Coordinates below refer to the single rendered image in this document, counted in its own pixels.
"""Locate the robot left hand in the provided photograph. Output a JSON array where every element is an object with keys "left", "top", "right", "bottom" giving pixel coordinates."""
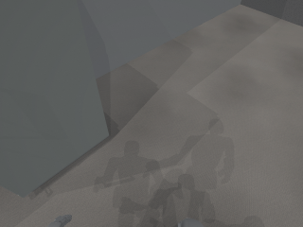
[{"left": 47, "top": 214, "right": 72, "bottom": 227}]

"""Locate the fridge door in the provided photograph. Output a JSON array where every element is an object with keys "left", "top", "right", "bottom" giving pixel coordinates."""
[{"left": 0, "top": 0, "right": 109, "bottom": 197}]

